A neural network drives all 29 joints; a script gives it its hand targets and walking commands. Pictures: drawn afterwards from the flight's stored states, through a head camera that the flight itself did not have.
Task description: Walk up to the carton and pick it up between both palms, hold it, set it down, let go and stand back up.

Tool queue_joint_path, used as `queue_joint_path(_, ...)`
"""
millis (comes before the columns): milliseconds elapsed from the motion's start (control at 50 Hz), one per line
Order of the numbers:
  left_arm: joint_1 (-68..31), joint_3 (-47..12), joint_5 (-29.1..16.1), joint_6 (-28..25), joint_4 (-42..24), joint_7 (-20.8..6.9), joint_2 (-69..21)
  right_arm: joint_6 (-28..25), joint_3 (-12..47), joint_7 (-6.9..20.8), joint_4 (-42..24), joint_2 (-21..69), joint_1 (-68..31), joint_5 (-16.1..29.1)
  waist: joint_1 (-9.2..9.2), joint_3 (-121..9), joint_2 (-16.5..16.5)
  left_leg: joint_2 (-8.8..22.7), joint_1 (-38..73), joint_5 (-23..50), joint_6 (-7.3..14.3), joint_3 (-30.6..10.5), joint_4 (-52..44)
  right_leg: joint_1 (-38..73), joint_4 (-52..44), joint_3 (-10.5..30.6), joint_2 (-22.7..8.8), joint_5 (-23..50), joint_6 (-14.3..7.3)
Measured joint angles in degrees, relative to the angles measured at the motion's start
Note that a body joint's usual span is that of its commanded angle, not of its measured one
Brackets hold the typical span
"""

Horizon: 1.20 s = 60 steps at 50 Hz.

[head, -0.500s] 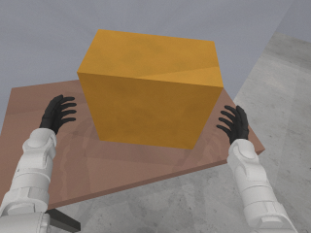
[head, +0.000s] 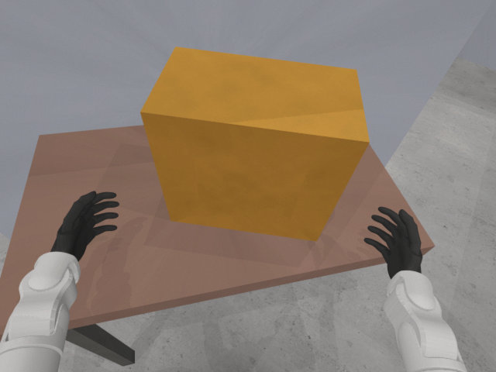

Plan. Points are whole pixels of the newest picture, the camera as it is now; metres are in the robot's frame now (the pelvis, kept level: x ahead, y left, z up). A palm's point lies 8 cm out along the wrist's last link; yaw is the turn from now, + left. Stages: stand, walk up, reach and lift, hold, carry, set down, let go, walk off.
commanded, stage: set down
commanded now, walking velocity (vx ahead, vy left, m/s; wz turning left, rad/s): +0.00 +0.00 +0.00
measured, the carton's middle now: (253, 153) +0.48 -0.04 +0.06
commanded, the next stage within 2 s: none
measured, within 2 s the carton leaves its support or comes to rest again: neither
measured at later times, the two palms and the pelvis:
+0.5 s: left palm (46, 302) +0.24 +0.27 +0.04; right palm (419, 303) +0.19 -0.24 +0.05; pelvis +0.00 +0.00 +0.00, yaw +0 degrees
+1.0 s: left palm (46, 316) +0.23 +0.27 +0.02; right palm (414, 308) +0.18 -0.24 +0.03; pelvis +0.01 +0.00 +0.00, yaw +0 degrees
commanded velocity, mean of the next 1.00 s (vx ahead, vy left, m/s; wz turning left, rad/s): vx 0.00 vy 0.00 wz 0.00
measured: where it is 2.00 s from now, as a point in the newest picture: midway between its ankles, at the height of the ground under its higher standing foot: outside the picture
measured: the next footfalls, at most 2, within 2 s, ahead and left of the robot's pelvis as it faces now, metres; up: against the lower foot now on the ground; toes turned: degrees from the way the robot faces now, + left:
none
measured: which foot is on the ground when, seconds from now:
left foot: down 0.00-1.00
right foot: down 0.00-1.00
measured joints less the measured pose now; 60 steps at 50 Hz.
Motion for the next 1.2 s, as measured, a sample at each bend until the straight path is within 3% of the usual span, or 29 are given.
queue_joint_path(240,10.5,0.0,-1.2,1.2,-9.3,-0.3,0.0,1.3,0.2,-0.2,-8.6,0.0,10.4,0.3,1.89,0.0,0.0,0.0,2.0,-0.2,0.0,0.0,0.0,2.0,0.0,0.0,0.0,-0.2,0.0)
queue_joint_path(560,19.1,0.0,-3.5,-1.6,-13.4,-0.1,0.2,2.7,0.9,-0.5,-14.5,0.0,18.5,0.1,2.78,0.0,0.0,0.0,3.8,-0.5,0.1,0.0,0.0,3.8,0.0,0.0,0.0,-0.5,0.0)
queue_joint_path(900,22.8,-0.3,-3.5,-3.7,-12.7,-0.4,0.2,2.8,1.8,-0.5,-14.5,0.0,21.4,-1.1,2.81,0.0,0.0,0.0,4.8,-1.3,0.2,0.0,0.0,4.8,0.0,0.0,0.0,-1.3,0.0)
queue_joint_path(1200,25.9,-0.6,-3.5,-7.3,-9.0,-0.4,0.2,-0.9,1.8,2.5,-14.5,0.0,22.5,-2.5,2.81,0.0,0.0,0.0,4.8,-2.5,0.2,0.0,0.0,4.8,0.0,0.0,0.0,-2.5,0.0)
